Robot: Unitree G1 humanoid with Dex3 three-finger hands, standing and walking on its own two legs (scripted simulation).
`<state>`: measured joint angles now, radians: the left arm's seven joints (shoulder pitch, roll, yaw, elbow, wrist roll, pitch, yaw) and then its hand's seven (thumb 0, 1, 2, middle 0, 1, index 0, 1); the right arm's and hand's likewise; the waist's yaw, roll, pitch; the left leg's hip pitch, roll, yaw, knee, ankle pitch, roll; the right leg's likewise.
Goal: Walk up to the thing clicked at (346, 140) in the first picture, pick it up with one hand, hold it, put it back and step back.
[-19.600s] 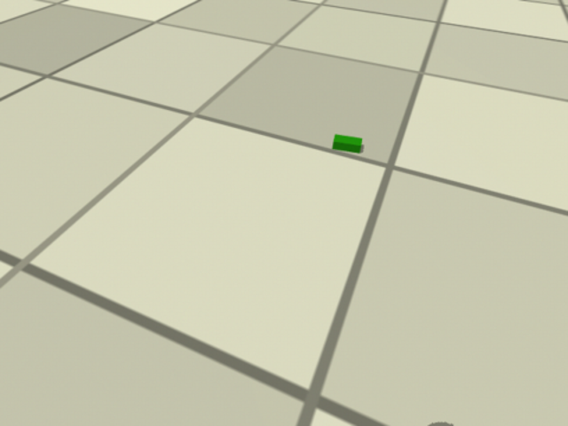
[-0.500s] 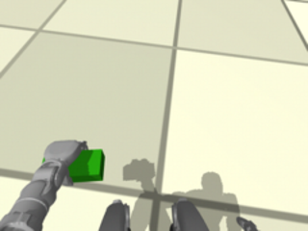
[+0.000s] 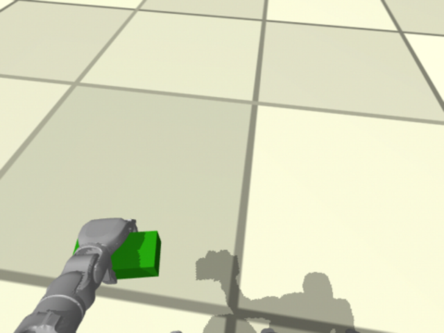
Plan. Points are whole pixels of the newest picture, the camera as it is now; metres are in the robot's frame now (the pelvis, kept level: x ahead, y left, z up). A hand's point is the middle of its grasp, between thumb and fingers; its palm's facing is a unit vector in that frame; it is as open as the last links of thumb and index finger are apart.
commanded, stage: hold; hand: left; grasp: from above
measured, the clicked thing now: (118, 256) +0.32 +0.22 -0.11
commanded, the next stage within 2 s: crouch in 2.00 s
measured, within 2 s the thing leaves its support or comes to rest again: neither
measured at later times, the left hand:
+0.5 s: hand (107, 242) +0.32 +0.22 -0.04, palm faces -0.48 -0.02 -0.87, open 10.7 cm
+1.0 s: hand (105, 242) +0.31 +0.22 -0.02, palm faces -0.48 -0.02 -0.88, open 10.7 cm
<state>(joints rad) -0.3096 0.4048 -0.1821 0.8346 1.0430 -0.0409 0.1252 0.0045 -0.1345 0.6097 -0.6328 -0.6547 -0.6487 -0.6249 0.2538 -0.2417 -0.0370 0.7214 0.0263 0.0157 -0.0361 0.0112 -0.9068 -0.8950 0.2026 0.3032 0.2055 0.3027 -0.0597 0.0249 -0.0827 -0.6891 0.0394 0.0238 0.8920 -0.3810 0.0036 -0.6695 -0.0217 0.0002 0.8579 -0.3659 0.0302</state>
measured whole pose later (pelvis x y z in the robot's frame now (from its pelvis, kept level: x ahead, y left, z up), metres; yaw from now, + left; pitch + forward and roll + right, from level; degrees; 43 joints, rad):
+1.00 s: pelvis +0.02 +0.00 +0.04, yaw -1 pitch +3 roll +0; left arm -0.25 0.41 -0.20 0.71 1.03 -0.06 0.00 0.00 -0.14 0.61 -0.64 -0.65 -0.66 -0.62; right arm 0.22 -0.25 -0.04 0.68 0.04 0.07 -0.05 0.01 -0.90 -0.89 0.20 0.30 0.20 0.30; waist -0.02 0.04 -0.03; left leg -0.38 0.03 0.05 0.60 -0.28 0.00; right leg -0.38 -0.03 0.02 0.59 -0.27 0.03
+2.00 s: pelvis +0.01 -0.01 +0.04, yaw -1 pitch +1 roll +0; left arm -0.25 0.42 -0.21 0.66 1.02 -0.06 -0.03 0.00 -0.15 0.63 -0.65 -0.65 -0.66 -0.62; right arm 0.19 -0.25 -0.03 0.68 0.05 0.09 -0.07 0.01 -0.90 -0.89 0.20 0.30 0.20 0.30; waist -0.01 0.04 0.00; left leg -0.29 0.02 0.05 0.51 -0.24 0.00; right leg -0.30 -0.03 0.02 0.51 -0.23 0.02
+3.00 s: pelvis -0.04 +0.00 -0.18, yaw +0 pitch +33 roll -3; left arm -0.66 0.45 -0.05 1.21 1.22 -0.11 0.38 0.00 -0.15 0.61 -0.65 -0.64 -0.67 -0.61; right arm 0.22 -0.24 -0.06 0.76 -0.07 0.00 -0.01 0.01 -0.90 -0.89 0.20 0.30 0.21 0.30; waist -0.15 0.04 -0.20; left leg -1.66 0.04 -0.02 1.69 -0.60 0.01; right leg -1.62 -0.02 -0.01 1.65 -0.60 0.03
